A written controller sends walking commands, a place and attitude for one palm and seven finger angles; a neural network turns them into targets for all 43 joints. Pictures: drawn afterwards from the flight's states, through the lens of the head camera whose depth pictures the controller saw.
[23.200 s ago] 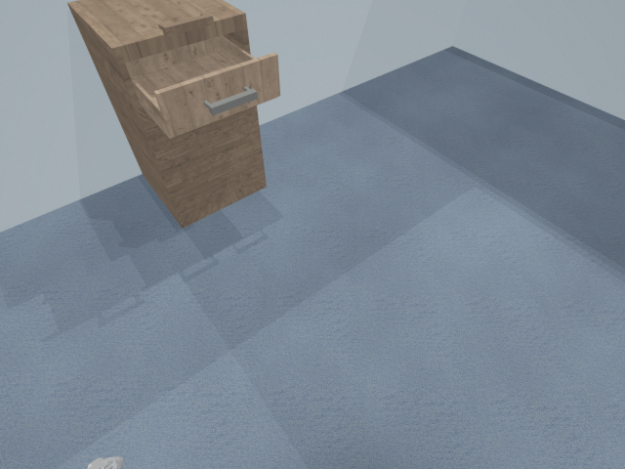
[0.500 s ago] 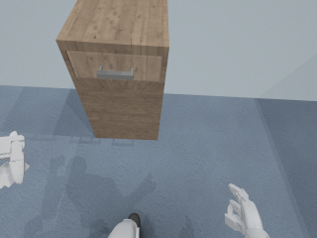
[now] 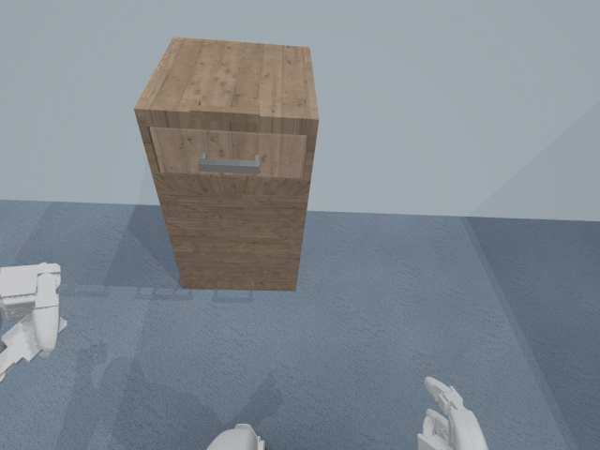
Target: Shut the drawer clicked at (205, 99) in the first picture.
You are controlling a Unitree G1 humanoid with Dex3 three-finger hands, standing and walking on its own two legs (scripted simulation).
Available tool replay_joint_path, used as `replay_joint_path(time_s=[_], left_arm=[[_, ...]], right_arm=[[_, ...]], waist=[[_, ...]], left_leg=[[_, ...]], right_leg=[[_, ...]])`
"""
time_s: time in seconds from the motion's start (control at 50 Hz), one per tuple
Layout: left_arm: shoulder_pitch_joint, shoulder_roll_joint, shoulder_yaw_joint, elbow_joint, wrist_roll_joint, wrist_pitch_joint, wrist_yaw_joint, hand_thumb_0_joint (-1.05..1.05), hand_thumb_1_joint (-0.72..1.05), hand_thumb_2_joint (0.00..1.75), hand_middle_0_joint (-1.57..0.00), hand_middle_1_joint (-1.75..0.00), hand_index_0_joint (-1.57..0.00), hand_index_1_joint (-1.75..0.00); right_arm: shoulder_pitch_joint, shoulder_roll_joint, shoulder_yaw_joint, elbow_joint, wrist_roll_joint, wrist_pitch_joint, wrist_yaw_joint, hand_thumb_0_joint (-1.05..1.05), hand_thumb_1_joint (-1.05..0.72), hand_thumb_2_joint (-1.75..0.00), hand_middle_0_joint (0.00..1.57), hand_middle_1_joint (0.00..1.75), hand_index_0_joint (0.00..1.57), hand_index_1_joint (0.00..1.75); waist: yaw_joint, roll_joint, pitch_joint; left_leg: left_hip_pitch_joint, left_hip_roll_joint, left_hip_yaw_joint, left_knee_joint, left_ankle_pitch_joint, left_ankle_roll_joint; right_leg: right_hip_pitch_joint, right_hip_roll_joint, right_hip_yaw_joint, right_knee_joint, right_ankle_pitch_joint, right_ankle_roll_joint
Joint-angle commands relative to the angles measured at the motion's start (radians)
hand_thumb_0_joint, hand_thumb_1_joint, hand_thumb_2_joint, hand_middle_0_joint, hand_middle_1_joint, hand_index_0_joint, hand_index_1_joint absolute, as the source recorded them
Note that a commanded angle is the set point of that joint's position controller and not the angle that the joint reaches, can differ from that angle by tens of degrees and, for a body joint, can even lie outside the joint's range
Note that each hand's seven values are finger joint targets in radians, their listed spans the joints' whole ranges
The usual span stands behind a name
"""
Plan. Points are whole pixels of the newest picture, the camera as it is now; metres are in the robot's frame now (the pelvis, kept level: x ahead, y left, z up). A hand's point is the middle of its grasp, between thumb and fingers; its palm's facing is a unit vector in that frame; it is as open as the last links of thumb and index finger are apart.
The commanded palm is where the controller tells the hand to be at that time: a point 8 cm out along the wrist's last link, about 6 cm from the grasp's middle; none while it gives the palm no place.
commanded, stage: stop stepping back and stand still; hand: left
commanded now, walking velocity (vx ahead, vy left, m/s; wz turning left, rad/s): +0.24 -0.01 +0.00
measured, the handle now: (230, 161) +0.80 +0.20 -0.11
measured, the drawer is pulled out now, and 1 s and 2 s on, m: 0.00 0.00 0.00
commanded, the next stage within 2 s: let the arm hang, fingers relaxed in 0.92 s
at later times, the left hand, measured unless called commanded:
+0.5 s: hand (47, 321) +0.19 +0.24 +0.17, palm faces +0.35 -0.81 -0.46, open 3.2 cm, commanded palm +0.13 +0.29 +0.19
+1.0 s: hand (74, 302) +0.21 +0.23 +0.17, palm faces +0.31 -0.81 -0.49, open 3.2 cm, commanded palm none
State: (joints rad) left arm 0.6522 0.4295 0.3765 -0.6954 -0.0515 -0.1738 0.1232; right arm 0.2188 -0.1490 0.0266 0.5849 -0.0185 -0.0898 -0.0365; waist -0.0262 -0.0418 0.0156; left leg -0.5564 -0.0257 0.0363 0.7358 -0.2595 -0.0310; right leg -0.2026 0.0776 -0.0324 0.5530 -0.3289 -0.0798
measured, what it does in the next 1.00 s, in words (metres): steps on the spot: left foot, then right foot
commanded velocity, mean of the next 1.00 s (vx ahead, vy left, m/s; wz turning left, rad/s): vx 0.04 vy -0.02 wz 0.00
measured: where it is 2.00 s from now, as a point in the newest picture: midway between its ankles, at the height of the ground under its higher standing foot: outside the picture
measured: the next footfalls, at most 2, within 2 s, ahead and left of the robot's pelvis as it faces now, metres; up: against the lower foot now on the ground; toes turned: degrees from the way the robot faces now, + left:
left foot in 0.12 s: +0.07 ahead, +0.13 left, +0.00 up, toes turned +2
right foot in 0.38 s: +0.04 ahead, -0.09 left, +0.00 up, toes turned -3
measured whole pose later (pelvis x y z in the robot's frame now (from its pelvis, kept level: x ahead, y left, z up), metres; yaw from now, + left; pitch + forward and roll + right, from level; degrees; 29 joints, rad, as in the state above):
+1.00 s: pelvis +0.02 +0.00 +0.01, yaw -1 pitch +0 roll +0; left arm 0.66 0.38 0.35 -0.56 -0.04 -0.20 0.15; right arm 0.16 -0.21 0.00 0.59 0.01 -0.06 -0.07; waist -0.01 0.02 0.04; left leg -0.25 0.04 0.05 0.47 -0.23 -0.01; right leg -0.19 0.03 -0.04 0.46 -0.28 -0.04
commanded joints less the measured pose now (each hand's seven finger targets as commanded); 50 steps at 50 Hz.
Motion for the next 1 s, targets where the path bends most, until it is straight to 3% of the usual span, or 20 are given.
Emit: replay_joint_path(time_s=[0.0,0.06,0.08,0.1,0.12,0.16,0.2,0.24,0.3,0.32,0.34,0.36,0.38,0.4,0.48,0.54,0.66,0.72,0.86,0.98], left_arm=[[-0.098,0.1,0.114,-0.067,-0.013,-0.035,0.037,0.0,0.9,0.9,-1.4,-1.6,-1.4,-1.6],[-0.141,0.085,0.078,-0.017,0.011,-0.041,0.063,0.0,0.9,0.9,-1.4,-1.6,-1.4,-1.6],[-0.162,0.067,0.048,-0.048,0.007,-0.049,0.06,0.0,0.9,0.9,-1.4,-1.6,-1.4,-1.6],[-0.197,0.096,0.064,-0.105,0.015,-0.067,0.062,0.0,0.9,0.9,-1.4,-1.6,-1.4,-1.6],[-0.23,0.119,0.073,-0.153,0.026,-0.08,0.059,0.0,0.9,0.9,-1.4,-1.6,-1.4,-1.6],[-0.18,0.126,0.087,-0.172,0.021,-0.074,0.043,0.0,0.9,0.9,-1.4,-1.6,-1.4,-1.6],[-0.082,0.11,0.078,-0.194,0.021,-0.066,0.038,0.0,0.9,0.9,-1.4,-1.6,-1.4,-1.6],[-0.013,0.082,0.061,-0.21,0.021,-0.057,0.043,0.0,0.9,0.9,-1.4,-1.6,-1.4,-1.6],[0.009,0.102,0.089,-0.15,0.023,-0.046,0.057,0.0,0.9,0.9,-1.4,-1.6,-1.4,-1.6],[0.01,0.1,0.092,-0.12,0.026,-0.041,0.06,0.0,0.9,0.9,-1.4,-1.6,-1.4,-1.6],[-0.011,0.11,0.099,-0.104,0.024,-0.039,0.061,0.0,0.9,0.9,-1.4,-1.6,-1.4,-1.6],[-0.03,0.135,0.121,-0.093,0.013,-0.04,0.062,0.0,0.9,0.9,-1.4,-1.6,-1.4,-1.6],[-0.044,0.15,0.147,-0.089,-0.005,-0.045,0.066,0.0,0.9,0.9,-1.4,-1.6,-1.4,-1.6],[-0.104,0.159,0.148,-0.123,0.0,-0.055,0.071,0.0,0.9,0.9,-1.4,-1.6,-1.4,-1.6],[-0.025,0.101,0.105,-0.115,0.005,-0.072,0.062,0.0,0.9,0.9,-1.4,-1.6,-1.4,-1.6],[-0.006,0.119,0.118,-0.131,0.018,-0.098,0.051,0.0,0.9,0.9,-1.4,-1.6,-1.4,-1.6],[0.045,0.114,0.127,-0.093,0.009,-0.115,0.052,0.0,0.9,0.9,-1.4,-1.6,-1.4,-1.6],[0.071,0.111,0.125,-0.073,0.001,-0.109,0.052,0.0,0.9,0.9,-1.4,-1.6,-1.4,-1.6],[0.038,0.111,0.112,-0.049,-0.002,-0.092,0.049,0.0,0.9,0.9,-1.4,-1.6,-1.4,-1.6],[-0.018,0.106,0.087,-0.08,0.003,-0.082,0.049,0.0,0.9,0.9,-1.4,-1.6,-1.4,-1.6]], right_arm=[[-0.077,-0.132,-0.069,-0.106,0.011,-0.014,-0.032,0.0,-0.9,-0.9,0.2,0.3,0.2,0.3],[-0.094,-0.145,-0.046,-0.092,0.016,-0.041,-0.053,0.0,-0.9,-0.9,0.2,0.3,0.2,0.3],[-0.092,-0.169,-0.055,-0.114,0.022,-0.061,-0.063,0.0,-0.9,-0.9,0.2,0.3,0.2,0.3],[-0.072,-0.184,-0.054,-0.125,0.02,-0.071,-0.063,0.0,-0.9,-0.9,0.2,0.3,0.2,0.3],[-0.061,-0.176,-0.053,-0.135,0.019,-0.076,-0.054,0.0,-0.9,-0.9,0.2,0.3,0.2,0.3],[-0.077,-0.136,-0.051,-0.119,0.008,-0.096,-0.032,0.0,-0.9,-0.9,0.2,0.3,0.2,0.3],[-0.092,-0.141,-0.052,-0.127,0.014,-0.102,-0.011,0.0,-0.9,-0.9,0.2,0.3,0.2,0.3],[-0.097,-0.152,-0.053,-0.137,0.016,-0.094,-0.001,0.0,-0.9,-0.9,0.2,0.3,0.2,0.3],[-0.101,-0.162,-0.055,-0.145,0.007,-0.062,-0.014,0.0,-0.9,-0.9,0.2,0.3,0.2,0.3],[-0.096,-0.164,-0.059,-0.145,0.006,-0.047,-0.019,0.0,-0.9,-0.9,0.2,0.3,0.2,0.3],[-0.101,-0.156,-0.064,-0.148,0.008,-0.033,-0.025,0.0,-0.9,-0.9,0.2,0.3,0.2,0.3],[-0.1,-0.147,-0.069,-0.148,0.008,-0.022,-0.029,0.0,-0.9,-0.9,0.2,0.3,0.2,0.3],[-0.09,-0.143,-0.061,-0.135,0.004,-0.022,-0.028,0.0,-0.9,-0.9,0.2,0.3,0.2,0.3],[-0.081,-0.138,-0.062,-0.121,0.013,-0.034,-0.024,0.0,-0.9,-0.9,0.2,0.3,0.2,0.3],[-0.107,-0.16,-0.067,-0.112,0.022,-0.049,-0.035,0.0,-0.9,-0.9,0.2,0.3,0.2,0.3],[-0.116,-0.163,-0.058,-0.116,0.021,-0.061,-0.039,0.0,-0.9,-0.9,0.2,0.3,0.2,0.3],[-0.09,-0.166,-0.079,-0.116,0.029,-0.062,-0.032,0.0,-0.9,-0.9,0.2,0.3,0.2,0.3],[-0.093,-0.164,-0.078,-0.124,0.03,-0.049,-0.03,0.0,-0.9,-0.9,0.2,0.3,0.2,0.3],[-0.12,-0.161,-0.075,-0.14,0.03,-0.021,-0.041,0.0,-0.9,-0.9,0.2,0.3,0.2,0.3],[-0.132,-0.167,-0.073,-0.149,0.026,-0.022,-0.049,0.0,-0.9,-0.9,0.2,0.3,0.2,0.3]], waist=[[-0.022,-0.105,0.058],[-0.006,0.06,0.037],[-0.006,0.179,0.036],[-0.001,0.32,0.006],[0.004,0.294,-0.033],[-0.008,0.236,-0.052],[0.016,0.145,-0.042],[0.024,0.23,-0.052],[0.021,0.26,-0.033],[0.019,0.208,-0.03],[0.017,0.088,-0.014],[0.01,-0.08,-0.012],[0.002,-0.095,-0.025],[0.004,-0.128,-0.074],[0.002,0.035,-0.067],[0.022,0.213,-0.049],[0.015,0.066,-0.155],[0.013,0.063,-0.175],[0.018,0.024,-0.121],[0.021,0.084,-0.098]], left_leg=[[0.162,0.088,-0.101,0.279,-0.108,0.02],[0.34,0.071,-0.005,-0.246,-0.109,0.058],[0.378,0.136,-0.1,-0.395,-0.152,0.081],[0.467,0.278,-0.33,-0.445,-0.14,0.141],[0.487,0.36,-0.45,-0.471,-0.033,0.189],[0.384,0.377,-0.516,-0.581,-0.316,0.194],[0.328,0.351,-0.38,-0.553,-0.245,0.193],[0.224,0.29,-0.215,-0.558,-0.272,0.148],[0.058,0.235,-0.127,-0.495,-0.39,0.102],[0.032,0.193,-0.085,-0.415,-0.377,0.086],[0.01,0.131,-0.039,-0.247,-0.32,0.066],[0.011,0.072,0.002,-0.022,-0.223,0.045],[0.049,0.062,0.003,0.08,-0.113,0.034],[0.06,0.057,-0.01,0.115,-0.119,0.031],[0.352,0.089,-0.042,-0.272,0.084,0.062],[0.309,0.206,-0.227,-0.401,0.138,0.112],[0.341,0.121,-0.065,-0.239,0.329,0.061],[0.361,0.106,-0.034,-0.235,0.359,0.051],[0.379,0.105,-0.04,-0.27,0.281,0.056],[0.392,0.109,-0.055,-0.311,0.24,0.06]], right_leg=[[-0.415,-0.339,0.298,-0.378,-0.37,-0.111],[-0.272,-0.225,0.17,-0.207,-0.231,-0.039],[-0.251,-0.17,0.123,-0.065,-0.139,0.001],[-0.337,-0.088,0.068,0.108,-0.097,0.05],[-0.368,-0.049,0.007,0.247,-0.12,0.089],[-0.343,-0.077,0.076,0.439,-0.153,0.076],[-0.292,-0.113,0.069,0.373,-0.096,0.077],[-0.125,-0.088,-0.013,0.227,-0.083,0.073],[0.106,-0.042,-0.084,0.02,-0.105,0.055],[0.142,-0.045,-0.058,-0.062,-0.115,0.041],[0.12,-0.105,0.065,-0.172,-0.135,0.002],[0.039,-0.25,0.31,-0.289,-0.232,-0.07],[-0.012,-0.367,0.429,-0.355,-0.132,-0.111],[0.028,-0.381,0.424,-0.312,-0.049,-0.119],[-0.073,-0.232,0.133,-0.095,0.134,0.004],[-0.06,-0.11,0.028,-0.003,0.095,0.083],[0.085,-0.166,0.113,-0.102,0.448,0.059],[0.107,-0.184,0.114,-0.096,0.573,0.058],[0.046,-0.171,0.112,-0.157,0.439,0.068],[0.022,-0.155,0.103,-0.183,0.325,0.07]])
